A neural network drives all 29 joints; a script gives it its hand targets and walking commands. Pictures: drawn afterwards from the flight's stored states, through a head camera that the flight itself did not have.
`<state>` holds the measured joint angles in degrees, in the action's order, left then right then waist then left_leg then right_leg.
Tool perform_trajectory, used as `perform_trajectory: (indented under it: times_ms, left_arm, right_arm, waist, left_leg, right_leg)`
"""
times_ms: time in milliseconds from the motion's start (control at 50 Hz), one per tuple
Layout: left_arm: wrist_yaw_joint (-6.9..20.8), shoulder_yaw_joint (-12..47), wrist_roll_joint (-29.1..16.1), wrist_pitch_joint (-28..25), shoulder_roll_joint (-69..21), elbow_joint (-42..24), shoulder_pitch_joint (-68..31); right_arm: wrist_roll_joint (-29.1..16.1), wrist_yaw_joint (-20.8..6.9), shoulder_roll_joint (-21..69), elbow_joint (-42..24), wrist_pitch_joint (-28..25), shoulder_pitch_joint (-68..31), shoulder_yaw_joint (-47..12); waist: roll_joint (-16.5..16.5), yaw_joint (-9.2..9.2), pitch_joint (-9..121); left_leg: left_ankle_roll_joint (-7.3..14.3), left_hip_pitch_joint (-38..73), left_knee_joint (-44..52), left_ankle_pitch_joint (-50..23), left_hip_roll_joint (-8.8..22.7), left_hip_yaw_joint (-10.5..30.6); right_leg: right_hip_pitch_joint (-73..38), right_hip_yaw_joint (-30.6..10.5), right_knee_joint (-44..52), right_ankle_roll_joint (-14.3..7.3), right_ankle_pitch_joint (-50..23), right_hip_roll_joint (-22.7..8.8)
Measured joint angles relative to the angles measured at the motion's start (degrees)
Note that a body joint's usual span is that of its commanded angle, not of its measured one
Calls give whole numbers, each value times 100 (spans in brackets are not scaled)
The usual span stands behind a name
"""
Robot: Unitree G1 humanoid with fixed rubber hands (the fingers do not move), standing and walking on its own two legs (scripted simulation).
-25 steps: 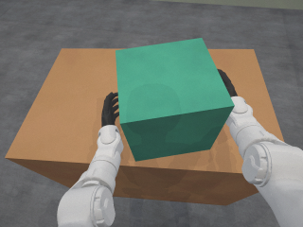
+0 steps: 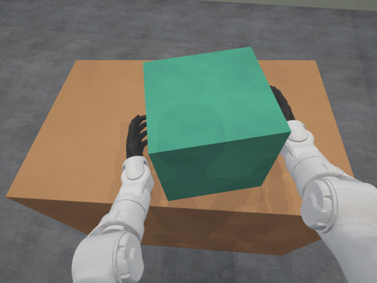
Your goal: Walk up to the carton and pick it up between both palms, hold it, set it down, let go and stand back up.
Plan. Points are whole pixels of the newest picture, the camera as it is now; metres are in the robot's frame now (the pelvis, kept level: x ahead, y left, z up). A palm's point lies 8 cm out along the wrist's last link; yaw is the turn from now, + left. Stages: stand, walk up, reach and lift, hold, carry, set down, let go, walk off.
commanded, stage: reach and lift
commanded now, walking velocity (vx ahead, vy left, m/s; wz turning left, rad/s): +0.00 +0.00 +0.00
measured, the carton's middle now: (206, 129) +0.46 +0.02 +0.03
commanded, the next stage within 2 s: none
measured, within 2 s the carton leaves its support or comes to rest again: leaves its support in 1.12 s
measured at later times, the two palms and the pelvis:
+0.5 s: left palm (136, 152) +0.39 +0.18 +0.02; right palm (282, 122) +0.47 -0.14 +0.05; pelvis +0.00 +0.00 +0.00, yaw +0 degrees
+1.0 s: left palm (129, 159) +0.37 +0.19 +0.02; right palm (278, 132) +0.44 -0.13 +0.05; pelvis +0.00 +0.00 +0.00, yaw +0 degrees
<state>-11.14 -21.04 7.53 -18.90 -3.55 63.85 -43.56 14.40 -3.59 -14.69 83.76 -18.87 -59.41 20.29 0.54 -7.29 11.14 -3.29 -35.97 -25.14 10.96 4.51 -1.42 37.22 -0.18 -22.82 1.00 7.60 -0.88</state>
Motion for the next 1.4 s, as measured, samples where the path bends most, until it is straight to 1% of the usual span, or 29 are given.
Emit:
perform_trajectory:
  times_ms: [320, 520, 760, 840, 960, 1060, 1140, 1240, 1320, 1400]
  left_arm:
    - [-35, -6, 0, -44, -6, 0, 5]
    - [-82, -7, 0, -24, 39, 1, 44]
    - [-40, -6, 1, 20, 129, 1, 151]
    - [2, 7, -34, 14, 168, 1, 268]
    - [53, 217, -226, 31, 289, 2, 472]
    - [55, 580, -571, 147, 392, 4, 576]
    - [55, 817, -736, 362, 451, 5, 594]
    - [53, 969, -848, 654, 511, -49, 593]
    - [58, 977, -861, 940, 515, -212, 594]
    - [81, 977, -861, 1258, 527, -360, 595]
  right_arm:
    - [0, 65, 19, 64, -137, 3, 0]
    - [-8, 227, 137, 64, -197, 77, -52]
    - [-442, 454, 267, 61, -216, 179, -609]
    - [-596, 544, 355, -60, -162, 315, -852]
    - [-834, 677, 520, -389, 22, 608, -1157]
    - [-1052, 764, 570, -742, 277, 886, -1440]
    - [-1214, 815, 587, -1042, 572, 1118, -1567]
    - [-1297, 836, 618, -1299, 986, 1186, -1585]
    - [-1315, 842, 621, -1531, 1319, 1210, -1586]
    - [-1352, 847, 632, -1734, 1686, 1212, -1586]
  waist:
    - [-4, 14, -11]
    - [-19, 78, 37]
    - [-7, 123, 128]
    - [4, 144, 219]
    - [23, 190, 363]
    - [79, 213, 473]
    - [137, 227, 593]
    - [238, 298, 670]
    - [281, 363, 683]
    - [266, 386, 695]
  left_leg:
    - [1, 0, 0, -1, 1, -3]
    - [2, 1, 0, -4, 1, -3]
    - [2, 1, 0, -13, 1, -3]
    - [2, 1, 0, -13, 1, -3]
    - [2, 1, 0, -25, 1, 3]
    - [2, 1, 0, -67, 0, 49]
    - [2, 3, 0, -106, -1, 94]
    - [2, 74, 0, -152, -3, 126]
    - [2, 211, -1, -168, -4, 140]
    - [2, 377, -1, -165, -5, 142]
  right_leg:
    - [0, 0, 3, 4, -10, 0]
    - [0, 0, 3, 8, -16, 0]
    - [-1, 0, 4, 8, -27, 0]
    - [-1, 0, 4, 8, -27, 0]
    - [-11, 5, 19, 8, -45, 0]
    - [-57, 47, 73, 8, -96, 1]
    - [-94, 89, 109, 8, -140, 0]
    - [-182, 116, 119, 8, -180, 0]
    - [-325, 127, 121, 8, -190, 0]
    - [-494, 128, 124, 8, -190, 0]
